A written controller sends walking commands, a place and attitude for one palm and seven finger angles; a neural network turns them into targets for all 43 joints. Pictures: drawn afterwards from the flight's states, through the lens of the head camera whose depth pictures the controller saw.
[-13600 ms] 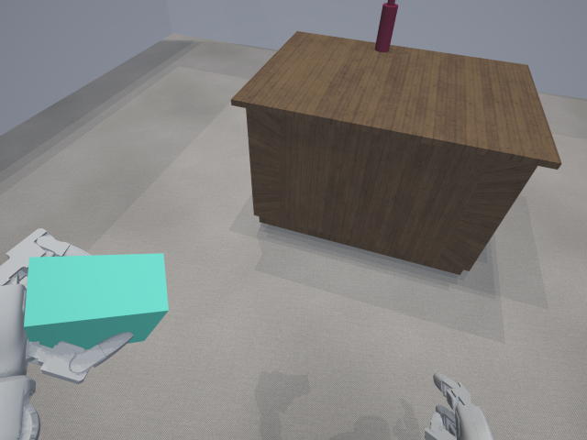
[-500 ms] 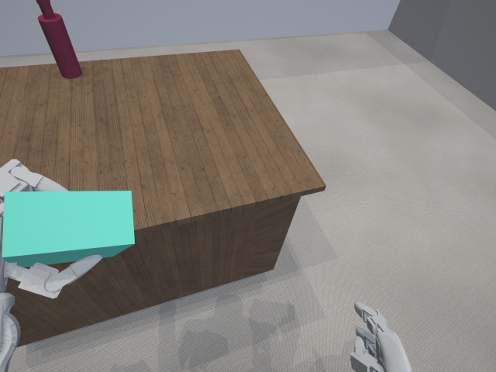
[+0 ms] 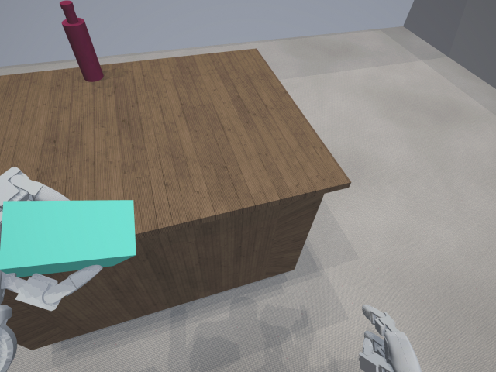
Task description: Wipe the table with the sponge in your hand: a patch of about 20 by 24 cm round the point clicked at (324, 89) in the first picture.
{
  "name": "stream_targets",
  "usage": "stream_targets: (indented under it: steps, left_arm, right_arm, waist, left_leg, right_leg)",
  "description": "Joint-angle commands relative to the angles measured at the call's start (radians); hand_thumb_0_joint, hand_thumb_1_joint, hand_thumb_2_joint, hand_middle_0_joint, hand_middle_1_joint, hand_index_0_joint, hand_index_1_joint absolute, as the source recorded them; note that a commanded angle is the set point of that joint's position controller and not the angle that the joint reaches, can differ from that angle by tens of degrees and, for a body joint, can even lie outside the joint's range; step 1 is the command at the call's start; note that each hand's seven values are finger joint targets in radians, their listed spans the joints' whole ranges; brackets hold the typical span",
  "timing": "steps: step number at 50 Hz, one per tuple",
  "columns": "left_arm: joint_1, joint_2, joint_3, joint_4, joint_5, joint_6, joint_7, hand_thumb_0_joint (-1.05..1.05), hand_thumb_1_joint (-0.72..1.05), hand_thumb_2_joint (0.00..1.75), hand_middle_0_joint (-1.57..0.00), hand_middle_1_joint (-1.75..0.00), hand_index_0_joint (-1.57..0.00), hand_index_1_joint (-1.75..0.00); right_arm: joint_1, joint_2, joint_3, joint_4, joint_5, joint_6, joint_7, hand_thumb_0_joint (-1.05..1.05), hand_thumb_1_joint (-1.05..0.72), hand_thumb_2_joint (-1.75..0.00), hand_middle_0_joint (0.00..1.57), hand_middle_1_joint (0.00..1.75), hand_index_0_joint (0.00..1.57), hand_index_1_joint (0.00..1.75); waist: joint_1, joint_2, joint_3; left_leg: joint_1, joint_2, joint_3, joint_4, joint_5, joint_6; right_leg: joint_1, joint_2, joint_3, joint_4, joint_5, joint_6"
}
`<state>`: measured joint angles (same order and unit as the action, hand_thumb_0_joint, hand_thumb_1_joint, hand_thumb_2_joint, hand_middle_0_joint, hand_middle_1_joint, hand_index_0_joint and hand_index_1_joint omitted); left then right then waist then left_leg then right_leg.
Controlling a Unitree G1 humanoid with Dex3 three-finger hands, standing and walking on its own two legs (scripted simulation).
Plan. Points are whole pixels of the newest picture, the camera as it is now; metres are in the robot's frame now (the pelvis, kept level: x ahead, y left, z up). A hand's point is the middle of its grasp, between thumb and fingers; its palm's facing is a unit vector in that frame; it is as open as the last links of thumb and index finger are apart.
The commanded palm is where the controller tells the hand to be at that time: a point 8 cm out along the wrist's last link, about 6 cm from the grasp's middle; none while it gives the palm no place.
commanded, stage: shuffle to correct the standing spot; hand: left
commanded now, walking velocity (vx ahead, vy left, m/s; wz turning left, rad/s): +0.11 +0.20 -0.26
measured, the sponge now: (87, 239) +0.23 +0.22 +0.16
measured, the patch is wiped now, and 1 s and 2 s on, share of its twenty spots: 0.00 0.00 0.00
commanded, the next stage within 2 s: none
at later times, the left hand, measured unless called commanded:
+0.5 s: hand out of the picture +0.23 +0.32 +0.18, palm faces +0.35 -0.81 -0.47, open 10.2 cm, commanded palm +0.17 +0.36 +0.19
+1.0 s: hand out of the picture +0.21 +0.40 +0.19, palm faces +0.38 -0.79 -0.48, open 10.2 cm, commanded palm +0.15 +0.45 +0.19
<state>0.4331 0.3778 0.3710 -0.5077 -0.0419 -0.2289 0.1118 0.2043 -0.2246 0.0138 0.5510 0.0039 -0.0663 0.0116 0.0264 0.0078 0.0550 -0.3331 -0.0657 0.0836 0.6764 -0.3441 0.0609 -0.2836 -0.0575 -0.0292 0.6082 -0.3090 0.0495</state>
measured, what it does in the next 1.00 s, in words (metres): steps to the left: right foot, then left foot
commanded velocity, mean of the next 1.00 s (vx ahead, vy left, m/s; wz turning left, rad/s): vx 0.12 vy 0.19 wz -0.02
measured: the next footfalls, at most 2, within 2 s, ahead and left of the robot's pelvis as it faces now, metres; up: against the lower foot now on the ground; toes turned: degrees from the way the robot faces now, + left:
right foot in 0.18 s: +0.05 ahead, -0.09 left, +0.00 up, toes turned -8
left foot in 0.42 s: +0.08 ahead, +0.29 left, +0.00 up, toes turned +2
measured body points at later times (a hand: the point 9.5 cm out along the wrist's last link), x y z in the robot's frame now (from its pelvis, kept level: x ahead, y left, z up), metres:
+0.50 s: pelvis -0.01 +0.09 -0.01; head +0.02 +0.09 +0.44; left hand +0.20 +0.36 +0.20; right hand +0.15 -0.17 -0.09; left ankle +0.04 +0.26 -0.72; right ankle +0.01 -0.05 -0.71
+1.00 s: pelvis -0.01 +0.17 -0.01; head +0.01 +0.15 +0.44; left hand +0.19 +0.44 +0.21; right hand +0.15 -0.05 -0.10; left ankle +0.04 +0.29 -0.72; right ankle +0.01 +0.11 -0.73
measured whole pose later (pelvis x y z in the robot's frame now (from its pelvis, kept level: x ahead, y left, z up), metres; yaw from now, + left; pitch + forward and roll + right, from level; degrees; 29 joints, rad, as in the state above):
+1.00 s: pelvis -0.01 +0.17 -0.01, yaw -1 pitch -1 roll +3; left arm 0.45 0.39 0.39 -0.52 -0.03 -0.20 0.12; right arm 0.21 -0.18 0.00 0.60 0.01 -0.16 -0.01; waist 0.00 -0.01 0.05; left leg -0.38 -0.02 0.07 0.67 -0.30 0.03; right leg -0.36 -0.02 -0.09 0.71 -0.39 -0.03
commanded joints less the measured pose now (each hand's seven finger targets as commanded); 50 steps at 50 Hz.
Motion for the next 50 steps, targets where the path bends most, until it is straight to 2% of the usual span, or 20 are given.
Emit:
stream_targets:
  steps: [1, 3, 4, 6, 7, 8, 9, 10, 15, 18, 22, 24, 27, 29, 33, 37, 39, 42, 48, 50]
  left_arm:
    - [-0.175, 0.164, 0.104, -0.232, -0.001, -0.050, 0.021, 0.00, 0.10, 1.30, -1.20, -1.60, -1.20, -1.60]
    - [-0.181, 0.194, 0.121, -0.248, 0.000, -0.049, 0.024, 0.00, 0.10, 1.30, -1.20, -1.60, -1.20, -1.60]
    - [-0.141, 0.180, 0.119, -0.216, -0.006, -0.043, 0.026, 0.00, 0.10, 1.30, -1.20, -1.60, -1.20, -1.60]
    - [-0.057, 0.169, 0.126, -0.193, -0.014, -0.035, 0.032, 0.00, 0.10, 1.30, -1.20, -1.60, -1.20, -1.60]
    - [0.022, 0.158, 0.130, -0.166, -0.015, -0.032, 0.034, 0.00, 0.10, 1.30, -1.20, -1.60, -1.20, -1.60]
    - [0.009, 0.160, 0.107, -0.181, 0.002, -0.048, 0.032, 0.00, 0.10, 1.30, -1.20, -1.60, -1.20, -1.60]
    - [0.000, 0.170, 0.132, -0.204, -0.032, -0.048, 0.027, 0.00, 0.10, 1.30, -1.20, -1.60, -1.20, -1.60]
    - [0.046, 0.245, 0.222, -0.171, -0.034, -0.044, 0.034, 0.00, 0.10, 1.30, -1.20, -1.60, -1.20, -1.60]
    - [-0.080, 0.207, 0.147, -0.244, 0.001, -0.045, 0.045, 0.00, 0.10, 1.30, -1.20, -1.60, -1.20, -1.60]
    - [-0.091, 0.191, 0.128, -0.218, 0.006, -0.033, 0.054, 0.00, 0.10, 1.30, -1.20, -1.60, -1.20, -1.60]
    - [-0.075, 0.193, 0.141, -0.235, 0.006, -0.054, 0.032, 0.00, 0.10, 1.30, -1.20, -1.60, -1.20, -1.60]
    - [-0.076, 0.222, 0.178, -0.258, 0.002, -0.061, 0.029, 0.00, 0.10, 1.30, -1.20, -1.60, -1.20, -1.60]
    - [-0.009, 0.191, 0.178, -0.227, 0.005, -0.062, 0.028, 0.00, 0.10, 1.30, -1.20, -1.60, -1.20, -1.60]
    - [0.044, 0.217, 0.203, -0.143, -0.026, -0.041, 0.021, 0.00, 0.10, 1.30, -1.20, -1.60, -1.20, -1.60]
    - [-0.018, 0.193, 0.178, -0.165, -0.007, -0.048, 0.026, 0.00, 0.10, 1.30, -1.20, -1.60, -1.20, -1.60]
    - [-0.115, 0.164, 0.117, -0.171, 0.002, -0.049, 0.032, 0.00, 0.10, 1.30, -1.20, -1.60, -1.20, -1.60]
    - [-0.184, 0.184, 0.124, -0.258, 0.016, -0.057, 0.033, 0.00, 0.10, 1.30, -1.20, -1.60, -1.20, -1.60]
    - [-0.175, 0.204, 0.135, -0.261, 0.020, -0.061, 0.035, 0.00, 0.10, 1.30, -1.20, -1.60, -1.20, -1.60]
    - [-0.029, 0.189, 0.165, -0.217, 0.007, -0.033, 0.037, 0.00, 0.10, 1.30, -1.20, -1.60, -1.20, -1.60]
    - [0.010, 0.249, 0.223, -0.095, 0.002, -0.025, 0.037, 0.00, 0.10, 1.30, -1.20, -1.60, -1.20, -1.60]
  right_arm:
    - [-0.080, -0.127, -0.056, -0.144, 0.009, -0.038, -0.028, 0.00, -0.90, -0.90, 0.20, 0.30, 0.20, 0.30]
    - [-0.096, -0.112, -0.068, -0.165, -0.014, -0.066, -0.023, 0.00, -0.90, -0.90, 0.20, 0.30, 0.20, 0.30]
    - [-0.100, -0.118, -0.078, -0.161, -0.021, -0.073, -0.017, 0.00, -0.90, -0.90, 0.20, 0.30, 0.20, 0.30]
    - [-0.129, -0.124, -0.079, -0.179, -0.030, -0.081, 0.000, 0.00, -0.90, -0.90, 0.20, 0.30, 0.20, 0.30]
    - [-0.140, -0.123, -0.082, -0.181, -0.021, -0.075, 0.013, 0.00, -0.90, -0.90, 0.20, 0.30, 0.20, 0.30]
    - [-0.088, -0.113, -0.080, -0.142, 0.014, -0.047, 0.017, 0.00, -0.90, -0.90, 0.20, 0.30, 0.20, 0.30]
    - [-0.082, -0.140, -0.080, -0.161, 0.008, -0.045, -0.001, 0.00, -0.90, -0.90, 0.20, 0.30, 0.20, 0.30]
    - [-0.085, -0.122, -0.066, -0.148, -0.011, -0.044, 0.003, 0.00, -0.90, -0.90, 0.20, 0.30, 0.20, 0.30]
    - [-0.092, -0.095, -0.068, -0.096, 0.002, -0.063, -0.025, 0.00, -0.90, -0.90, 0.20, 0.30, 0.20, 0.30]
    - [-0.072, -0.069, -0.065, -0.084, -0.005, -0.104, -0.055, 0.00, -0.90, -0.90, 0.20, 0.30, 0.20, 0.30]
    - [-0.029, -0.147, -0.107, -0.127, 0.028, -0.125, -0.055, 0.00, -0.90, -0.90, 0.20, 0.30, 0.20, 0.30]
    - [-0.041, -0.122, -0.095, -0.114, 0.019, -0.128, -0.041, 0.00, -0.90, -0.90, 0.20, 0.30, 0.20, 0.30]
    - [-0.069, -0.114, -0.079, -0.108, 0.021, -0.124, -0.019, 0.00, -0.90, -0.90, 0.20, 0.30, 0.20, 0.30]
    - [-0.046, -0.111, -0.102, -0.118, 0.030, -0.114, -0.017, 0.00, -0.90, -0.90, 0.20, 0.30, 0.20, 0.30]
    - [-0.057, -0.087, -0.073, -0.059, 0.015, -0.091, -0.008, 0.00, -0.90, -0.90, 0.20, 0.30, 0.20, 0.30]
    - [-0.043, -0.076, -0.074, -0.055, 0.013, -0.124, -0.041, 0.00, -0.90, -0.90, 0.20, 0.30, 0.20, 0.30]
    - [-0.037, -0.119, -0.094, -0.086, 0.024, -0.142, -0.045, 0.00, -0.90, -0.90, 0.20, 0.30, 0.20, 0.30]
    - [-0.058, -0.093, -0.088, -0.066, 0.014, -0.159, -0.036, 0.00, -0.90, -0.90, 0.20, 0.30, 0.20, 0.30]
    - [-0.093, -0.090, -0.053, -0.084, 0.012, -0.122, -0.028, 0.00, -0.90, -0.90, 0.20, 0.30, 0.20, 0.30]
    - [-0.089, -0.088, -0.061, -0.088, 0.005, -0.095, -0.024, 0.00, -0.90, -0.90, 0.20, 0.30, 0.20, 0.30]
  waist:
    - [-0.045, 0.250, -0.101]
    - [-0.027, 0.287, -0.106]
    - [-0.013, 0.210, -0.113]
    - [0.031, 0.232, -0.153]
    - [0.082, 0.104, -0.206]
    - [0.064, -0.378, -0.245]
    - [-0.022, -0.303, -0.171]
    - [-0.009, -0.057, -0.133]
    - [-0.028, -0.109, -0.115]
    - [-0.026, -0.058, -0.144]
    - [-0.022, 0.196, -0.155]
    - [-0.024, 0.350, -0.123]
    - [0.009, 0.153, -0.167]
    - [-0.001, -0.433, -0.086]
    - [-0.043, -0.193, -0.080]
    - [-0.055, 0.054, -0.116]
    - [-0.031, 0.353, -0.133]
    - [-0.036, 0.228, -0.107]
    - [0.011, 0.099, -0.177]
    - [-0.015, -0.337, -0.116]
  left_leg:
    - [0.158, 0.201, -0.334, -0.405, -0.079, -0.071]
    - [0.226, 0.240, -0.368, -0.510, 0.234, -0.147]
    - [0.224, 0.208, -0.260, -0.476, 0.436, -0.249]
    - [0.114, 0.114, -0.042, -0.306, 0.901, -0.257]
    - [-0.089, 0.066, -0.017, 0.042, 0.874, -0.257]
    - [-0.193, 0.000, -0.089, 0.600, 0.179, -0.116]
    - [-0.294, 0.022, -0.198, 0.748, -0.112, -0.075]
    - [-0.334, 0.094, -0.287, 0.678, -0.082, -0.067]
    - [-0.089, 0.152, -0.090, 0.181, -0.032, -0.063]
    - [0.147, 0.023, 0.092, -0.168, 0.084, -0.067]
    - [0.186, 0.274, -0.264, -0.264, 0.479, 0.072]
    - [0.079, 0.280, -0.277, -0.257, 0.422, 0.127]
    - [-0.129, 0.170, -0.106, -0.019, 0.164, 0.025]
    - [-0.317, 0.031, -0.092, 0.454, -0.112, -0.068]
    - [-0.165, 0.174, -0.175, 0.311, -0.080, -0.056]
    - [0.240, 0.056, -0.004, -0.227, 0.041, -0.043]
    - [0.242, 0.299, -0.363, -0.366, 0.131, 0.118]
    - [0.083, 0.328, -0.428, -0.402, -0.017, 0.206]
    - [-0.189, 0.187, -0.154, -0.180, -0.154, 0.051]
    - [-0.432, 0.004, -0.078, 0.449, -0.122, -0.035]
  right_leg:
    - [-0.179, 0.046, -0.010, 0.210, -0.066, -0.081]
    - [-0.240, 0.082, -0.042, 0.427, -0.224, -0.071]
    - [-0.182, 0.072, -0.071, 0.357, -0.198, -0.072]
    - [0.123, 0.065, -0.192, -0.021, -0.115, -0.086]
    - [0.410, 0.022, -0.174, -0.223, 0.082, -0.144]
    - [0.368, -0.277, 0.152, -0.288, 0.325, -0.260]
    - [0.164, -0.413, 0.433, -0.299, 0.312, -0.276]
    - [0.135, -0.415, 0.404, -0.257, 0.299, -0.269]
    - [-0.049, -0.281, 0.203, -0.243, 0.169, -0.198]
    - [-0.027, -0.150, 0.058, -0.125, 0.073, -0.124]
    - [-0.188, 0.068, -0.092, 0.372, -0.246, -0.033]
    - [-0.152, 0.046, -0.069, 0.345, -0.259, -0.044]
    - [0.204, 0.008, -0.021, -0.124, 0.062, -0.063]
    - [0.158, -0.336, 0.522, -0.377, 0.059, -0.201]
    - [-0.043, -0.309, 0.292, -0.235, 0.063, -0.208]
    - [-0.175, -0.091, 0.038, 0.050, -0.123, -0.095]
    - [-0.326, 0.069, -0.069, 0.505, -0.307, -0.038]
    - [-0.379, -0.006, 0.052, 0.711, -0.156, -0.048]
    - [0.251, 0.012, -0.042, -0.107, -0.004, -0.065]
    - [0.254, -0.353, 0.599, -0.398, -0.096, -0.188]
